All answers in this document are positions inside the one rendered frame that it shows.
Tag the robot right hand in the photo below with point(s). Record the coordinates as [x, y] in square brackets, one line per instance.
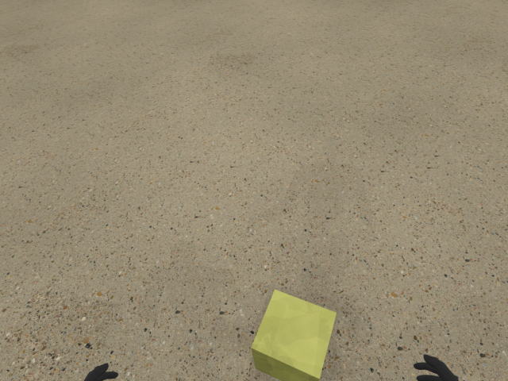
[434, 365]

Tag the carton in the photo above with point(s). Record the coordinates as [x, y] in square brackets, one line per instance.
[292, 340]

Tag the robot left hand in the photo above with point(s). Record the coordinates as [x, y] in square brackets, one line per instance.
[100, 373]

